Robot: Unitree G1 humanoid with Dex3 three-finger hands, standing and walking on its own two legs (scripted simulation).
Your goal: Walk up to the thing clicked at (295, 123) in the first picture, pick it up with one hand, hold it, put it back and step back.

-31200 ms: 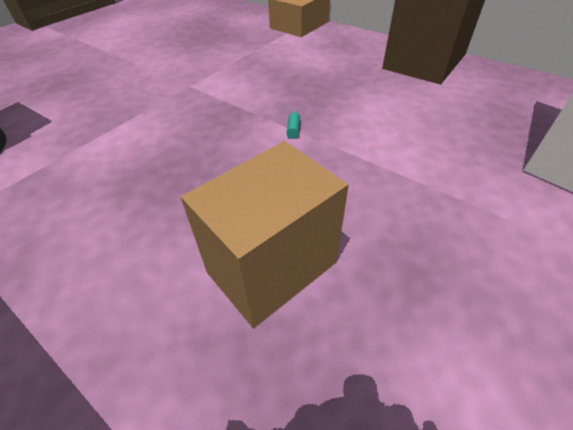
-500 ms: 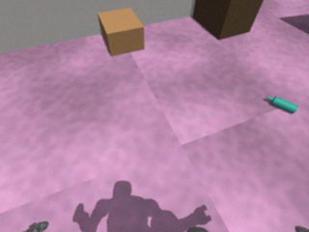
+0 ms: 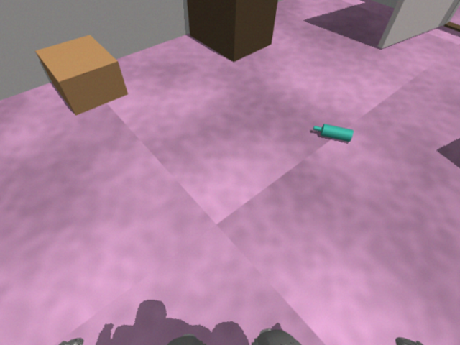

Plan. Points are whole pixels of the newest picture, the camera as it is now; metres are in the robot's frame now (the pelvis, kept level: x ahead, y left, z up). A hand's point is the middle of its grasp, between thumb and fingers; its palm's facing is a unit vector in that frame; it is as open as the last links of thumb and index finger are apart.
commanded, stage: walk up
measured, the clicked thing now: (332, 131) +1.33 -0.65 -0.71
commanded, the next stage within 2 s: stand in 1.24 s
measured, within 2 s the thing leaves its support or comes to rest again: neither
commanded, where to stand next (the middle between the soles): +0.09 -0.01 m, yaw -17 degrees
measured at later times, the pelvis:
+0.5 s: pelvis +0.00 -0.04 +0.00, yaw -12 degrees
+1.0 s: pelvis -0.01 -0.01 +0.01, yaw -17 degrees
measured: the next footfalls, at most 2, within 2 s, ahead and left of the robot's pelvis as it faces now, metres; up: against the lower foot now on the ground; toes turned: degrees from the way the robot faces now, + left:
right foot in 0.28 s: +0.04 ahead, -0.16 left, +0.00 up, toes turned -11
left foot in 0.60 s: +0.09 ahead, +0.12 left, +0.00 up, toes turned -12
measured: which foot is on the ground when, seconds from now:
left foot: down 0.00-0.30, up 0.32-0.58, down 0.60-1.00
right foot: up 0.00-0.26, down 0.28-1.00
